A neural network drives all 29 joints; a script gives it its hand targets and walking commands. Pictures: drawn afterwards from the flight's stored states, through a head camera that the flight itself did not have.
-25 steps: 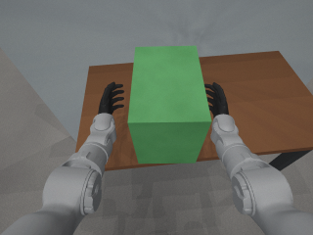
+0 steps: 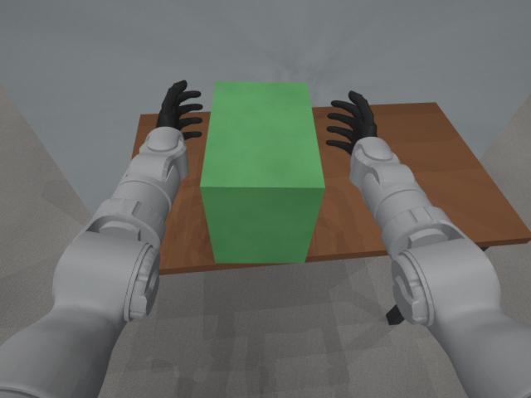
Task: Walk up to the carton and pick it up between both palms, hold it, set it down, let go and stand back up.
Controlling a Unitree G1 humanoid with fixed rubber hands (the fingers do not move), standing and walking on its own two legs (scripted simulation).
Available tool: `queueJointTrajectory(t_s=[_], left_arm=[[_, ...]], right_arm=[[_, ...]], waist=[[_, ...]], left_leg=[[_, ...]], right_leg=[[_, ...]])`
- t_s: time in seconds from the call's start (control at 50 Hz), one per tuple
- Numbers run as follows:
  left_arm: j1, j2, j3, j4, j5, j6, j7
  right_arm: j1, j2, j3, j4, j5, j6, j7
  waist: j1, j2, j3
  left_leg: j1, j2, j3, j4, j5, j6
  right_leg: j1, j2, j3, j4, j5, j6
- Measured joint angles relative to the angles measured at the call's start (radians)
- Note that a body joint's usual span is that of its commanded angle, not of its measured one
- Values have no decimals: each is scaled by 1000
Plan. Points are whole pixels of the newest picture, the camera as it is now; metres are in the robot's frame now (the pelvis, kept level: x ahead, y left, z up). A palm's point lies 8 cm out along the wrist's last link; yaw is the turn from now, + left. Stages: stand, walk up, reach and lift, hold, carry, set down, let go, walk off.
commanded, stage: set down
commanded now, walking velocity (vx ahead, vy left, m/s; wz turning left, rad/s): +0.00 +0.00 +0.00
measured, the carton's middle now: (260, 174) +0.50 +0.02 +0.02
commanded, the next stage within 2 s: none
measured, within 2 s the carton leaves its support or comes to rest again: neither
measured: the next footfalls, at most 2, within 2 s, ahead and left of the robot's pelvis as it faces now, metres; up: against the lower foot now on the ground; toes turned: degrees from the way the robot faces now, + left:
none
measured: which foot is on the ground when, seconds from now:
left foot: down 0.00-1.00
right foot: down 0.00-1.00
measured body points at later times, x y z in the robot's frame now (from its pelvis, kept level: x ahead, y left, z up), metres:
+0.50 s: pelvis +0.02 -0.01 +0.01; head +0.02 +0.01 +0.46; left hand +0.44 +0.19 +0.13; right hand +0.45 -0.15 +0.14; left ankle +0.01 +0.14 -0.74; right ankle +0.06 -0.10 -0.74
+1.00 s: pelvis +0.01 +0.01 +0.01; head +0.02 +0.02 +0.46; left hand +0.36 +0.19 +0.08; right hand +0.37 -0.16 +0.09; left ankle +0.01 +0.14 -0.74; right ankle +0.06 -0.10 -0.74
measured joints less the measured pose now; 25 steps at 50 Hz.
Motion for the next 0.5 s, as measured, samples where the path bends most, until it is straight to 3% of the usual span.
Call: queueJointTrajectory(t_s=[0.18,0.32,0.42,0.5], left_arm=[[-12,62,24,-74,-19,111,-23],[44,94,12,-103,-19,144,-40],[183,67,64,-227,53,151,-81],[346,21,97,-379,108,170,-111]], right_arm=[[15,12,-26,-125,-10,119,-72],[44,9,-48,-165,-23,150,-102],[118,2,13,-184,37,126,-106],[261,21,26,-275,46,93,-105]], waist=[[-13,-4,37],[-35,-13,28],[-35,-10,67],[-33,-6,98]], left_leg=[[69,3,-17,-44,22,-10],[100,0,-37,-54,18,-16],[194,3,-42,-82,13,-17],[271,3,-45,-92,1,-14]], right_leg=[[68,4,-18,-27,6,-13],[104,0,-38,-30,-10,-16],[207,4,-43,-73,-9,-12],[291,5,-46,-94,-17,-8]])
